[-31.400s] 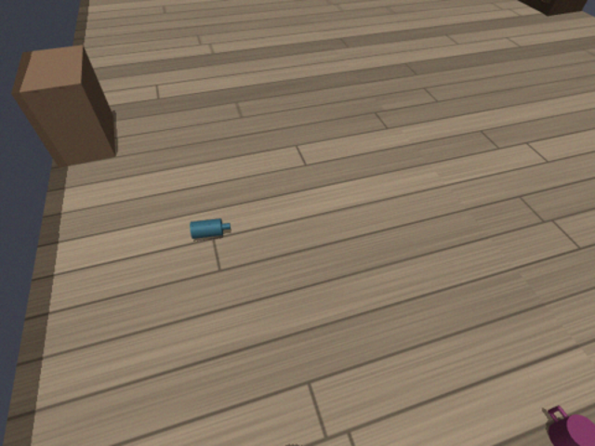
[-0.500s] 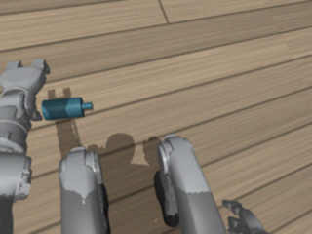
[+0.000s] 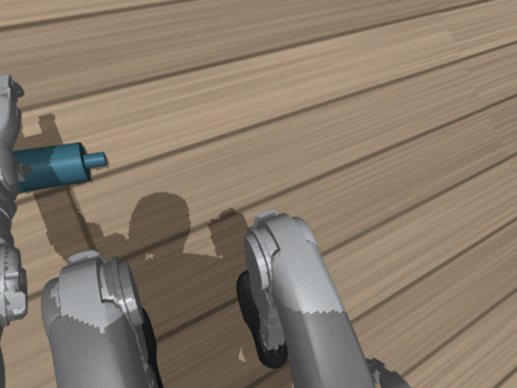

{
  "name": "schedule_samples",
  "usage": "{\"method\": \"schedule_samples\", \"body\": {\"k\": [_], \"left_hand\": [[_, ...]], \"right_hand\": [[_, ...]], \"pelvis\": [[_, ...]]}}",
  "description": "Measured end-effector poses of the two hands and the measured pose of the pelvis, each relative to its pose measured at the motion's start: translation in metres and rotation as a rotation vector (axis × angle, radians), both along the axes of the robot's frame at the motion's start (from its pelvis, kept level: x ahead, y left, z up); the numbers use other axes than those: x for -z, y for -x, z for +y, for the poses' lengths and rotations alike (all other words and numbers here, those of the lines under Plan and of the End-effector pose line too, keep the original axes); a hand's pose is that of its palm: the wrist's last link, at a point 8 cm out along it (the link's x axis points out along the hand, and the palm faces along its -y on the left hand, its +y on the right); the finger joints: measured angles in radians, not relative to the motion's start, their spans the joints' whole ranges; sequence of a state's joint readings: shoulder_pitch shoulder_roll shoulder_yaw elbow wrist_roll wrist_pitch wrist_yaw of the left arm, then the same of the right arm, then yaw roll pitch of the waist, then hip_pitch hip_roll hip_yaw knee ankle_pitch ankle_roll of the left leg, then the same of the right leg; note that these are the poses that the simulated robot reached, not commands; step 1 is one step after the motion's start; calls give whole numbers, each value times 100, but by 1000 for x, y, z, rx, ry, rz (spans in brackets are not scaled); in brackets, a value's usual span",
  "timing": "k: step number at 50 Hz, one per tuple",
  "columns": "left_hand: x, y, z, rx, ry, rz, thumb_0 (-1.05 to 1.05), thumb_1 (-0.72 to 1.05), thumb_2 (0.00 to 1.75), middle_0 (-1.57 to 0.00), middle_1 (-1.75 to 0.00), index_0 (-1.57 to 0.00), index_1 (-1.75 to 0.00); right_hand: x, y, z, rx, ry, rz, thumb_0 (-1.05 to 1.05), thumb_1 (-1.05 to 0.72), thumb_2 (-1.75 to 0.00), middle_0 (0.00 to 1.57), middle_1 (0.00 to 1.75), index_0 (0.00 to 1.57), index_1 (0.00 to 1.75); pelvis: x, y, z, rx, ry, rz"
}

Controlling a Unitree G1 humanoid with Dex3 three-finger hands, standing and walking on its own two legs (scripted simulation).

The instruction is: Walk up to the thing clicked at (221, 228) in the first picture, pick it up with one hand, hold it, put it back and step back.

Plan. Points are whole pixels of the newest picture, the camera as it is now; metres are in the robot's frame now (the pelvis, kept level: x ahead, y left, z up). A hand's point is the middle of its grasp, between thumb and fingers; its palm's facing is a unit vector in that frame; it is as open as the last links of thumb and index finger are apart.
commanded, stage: home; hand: left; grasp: from above
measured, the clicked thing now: (57, 165) +0.49 +0.24 -0.29
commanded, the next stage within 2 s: none
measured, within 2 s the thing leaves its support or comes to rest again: neither
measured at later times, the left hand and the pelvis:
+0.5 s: hand out of the picture +0.33 +0.25 +0.06, palm faces -0.14 -0.81 -0.57, open 7.5 cm; pelvis +0.01 +0.00 +0.17, yaw +5 degrees
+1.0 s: hand out of the picture +0.25 +0.22 +0.27, palm faces +0.21 -0.95 -0.22, open 7.4 cm; pelvis +0.06 +0.01 +0.34, yaw +9 degrees
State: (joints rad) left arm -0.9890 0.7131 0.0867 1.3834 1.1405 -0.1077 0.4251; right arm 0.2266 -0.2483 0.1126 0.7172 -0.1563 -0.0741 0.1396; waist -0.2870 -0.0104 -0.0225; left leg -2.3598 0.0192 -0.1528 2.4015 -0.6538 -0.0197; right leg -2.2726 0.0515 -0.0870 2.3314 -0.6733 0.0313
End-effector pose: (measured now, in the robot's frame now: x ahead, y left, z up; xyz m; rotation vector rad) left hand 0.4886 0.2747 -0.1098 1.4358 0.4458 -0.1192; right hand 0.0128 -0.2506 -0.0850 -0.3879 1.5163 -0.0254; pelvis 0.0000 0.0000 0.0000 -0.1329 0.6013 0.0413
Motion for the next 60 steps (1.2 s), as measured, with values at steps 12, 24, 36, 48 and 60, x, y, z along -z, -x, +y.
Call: {"method": "schedule_samples", "body": {"k": [12, 24, 36, 48, 60], "left_hand": [[-101, 56, 7, -238, 299, 53, 0, 52, 96, -24, -47, -23, -48], [-201, 161, 12, -450, 654, 51, 0, 85, 91, -21, -32, -21, -32], [-289, 231, 0, -731, 938, 59, 1, 89, 90, -21, -30, -20, -30], [-388, 261, -6, -880, 1068, 51, 1, 90, 90, -20, -30, -20, -30], [-469, 291, -13, -879, 1087, 22, 1, 90, 90, -20, -30, -20, -30]], "right_hand": [[-44, -71, 4, 52, -85, -161, 1, -90, -89, 20, 30, 20, 29], [-154, -187, 4, -82, -42, -503, 1, -91, -90, 20, 30, 20, 29], [-258, -232, 45, -99, -90, -712, 1, -91, -90, 20, 30, 20, 29], [-341, -222, 56, -36, -74, -748, 1, -91, -90, 21, 30, 21, 30], [-403, -239, 44, -11, -35, -873, 2, -91, -90, 20, 30, 20, 30]], "pelvis": [[-75, -9, 1, -23, -20, 38], [-165, -8, 1, -63, -39, -40], [-251, -23, 2, -97, -60, -152], [-334, -55, 7, -119, -84, -272], [-382, -82, 11, -129, -109, -381]]}}
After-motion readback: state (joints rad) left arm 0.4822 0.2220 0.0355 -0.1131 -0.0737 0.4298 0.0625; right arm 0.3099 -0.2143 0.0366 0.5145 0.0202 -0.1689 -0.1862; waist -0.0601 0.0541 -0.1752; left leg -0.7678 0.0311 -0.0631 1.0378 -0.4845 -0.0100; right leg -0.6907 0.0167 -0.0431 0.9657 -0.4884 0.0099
